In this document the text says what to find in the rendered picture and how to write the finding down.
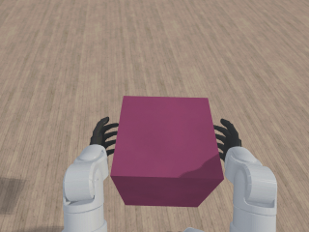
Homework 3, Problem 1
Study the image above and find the carton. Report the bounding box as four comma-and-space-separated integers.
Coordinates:
110, 96, 224, 208

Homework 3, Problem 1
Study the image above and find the robot left hand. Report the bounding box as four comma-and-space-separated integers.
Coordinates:
89, 116, 119, 156

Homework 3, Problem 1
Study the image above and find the robot left forearm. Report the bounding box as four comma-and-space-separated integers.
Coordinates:
62, 144, 109, 232

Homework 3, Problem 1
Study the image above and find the robot right forearm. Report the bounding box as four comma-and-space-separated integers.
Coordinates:
224, 146, 277, 232

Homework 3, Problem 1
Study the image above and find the robot right hand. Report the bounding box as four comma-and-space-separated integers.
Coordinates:
213, 118, 242, 162

